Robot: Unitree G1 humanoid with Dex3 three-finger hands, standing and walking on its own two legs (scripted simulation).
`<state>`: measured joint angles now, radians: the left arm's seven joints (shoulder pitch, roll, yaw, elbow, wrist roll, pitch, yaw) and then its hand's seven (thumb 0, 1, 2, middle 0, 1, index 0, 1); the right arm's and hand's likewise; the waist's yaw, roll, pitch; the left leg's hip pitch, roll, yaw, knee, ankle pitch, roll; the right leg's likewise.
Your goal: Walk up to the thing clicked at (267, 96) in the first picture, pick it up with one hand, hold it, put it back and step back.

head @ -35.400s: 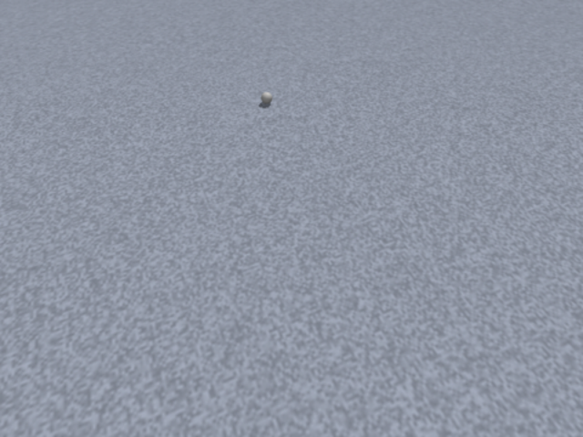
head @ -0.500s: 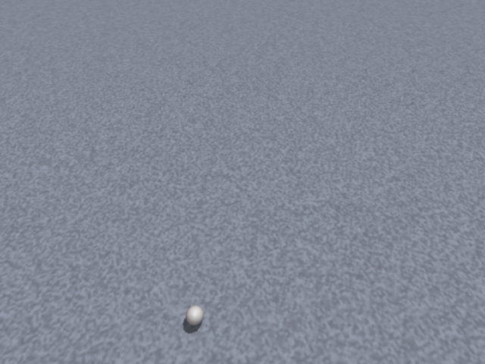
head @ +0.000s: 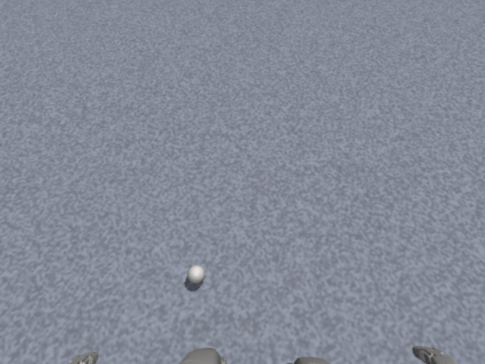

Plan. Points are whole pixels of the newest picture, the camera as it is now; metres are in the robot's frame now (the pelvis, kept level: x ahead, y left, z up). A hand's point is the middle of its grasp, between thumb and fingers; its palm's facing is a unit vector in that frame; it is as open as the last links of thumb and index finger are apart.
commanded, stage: step back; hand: left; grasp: from above
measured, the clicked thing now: (196, 274) +0.47 +0.21 -0.73
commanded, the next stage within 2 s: none
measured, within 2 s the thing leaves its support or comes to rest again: neither
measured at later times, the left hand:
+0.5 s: hand out of the picture +0.05 +0.30 -0.17, palm faces -0.11 -0.92 -0.37, open 7.4 cm
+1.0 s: hand out of the picture -0.06 +0.31 -0.16, palm faces -0.02 -0.93 -0.36, open 7.4 cm
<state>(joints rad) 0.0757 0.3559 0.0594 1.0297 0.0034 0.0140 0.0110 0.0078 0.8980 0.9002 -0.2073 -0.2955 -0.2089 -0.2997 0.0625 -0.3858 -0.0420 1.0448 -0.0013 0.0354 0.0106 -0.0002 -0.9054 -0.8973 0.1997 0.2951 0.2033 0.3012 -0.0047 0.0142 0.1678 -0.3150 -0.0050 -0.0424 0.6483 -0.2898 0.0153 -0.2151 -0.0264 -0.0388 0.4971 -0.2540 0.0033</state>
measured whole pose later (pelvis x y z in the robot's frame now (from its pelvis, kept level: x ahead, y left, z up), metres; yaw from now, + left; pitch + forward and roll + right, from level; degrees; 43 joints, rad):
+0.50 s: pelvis -0.07 +0.05 -0.01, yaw -4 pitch -2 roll +0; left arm 0.11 0.38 0.06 0.89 0.02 0.05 0.02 0.01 0.90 0.90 -0.21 -0.30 -0.21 -0.30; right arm 0.12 -0.33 -0.05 0.87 -0.02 0.02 -0.02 0.00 -0.90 -0.90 0.20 0.30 0.21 0.30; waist -0.02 -0.03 0.21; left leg -0.30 -0.04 0.07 0.61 -0.27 0.07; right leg -0.32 0.05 0.09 0.82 -0.47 0.00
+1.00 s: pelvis -0.20 +0.05 -0.02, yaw -1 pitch -3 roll +2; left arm 0.10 0.38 0.07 0.78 0.02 0.06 0.01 0.01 0.90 0.90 -0.21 -0.30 -0.21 -0.30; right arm 0.17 -0.37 -0.05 0.89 -0.03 0.03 -0.01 0.00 -0.91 -0.90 0.20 0.29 0.20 0.30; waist 0.01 -0.07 0.20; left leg -0.23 -0.06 -0.02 0.63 -0.35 0.01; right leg -0.44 -0.01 0.05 0.71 -0.30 -0.02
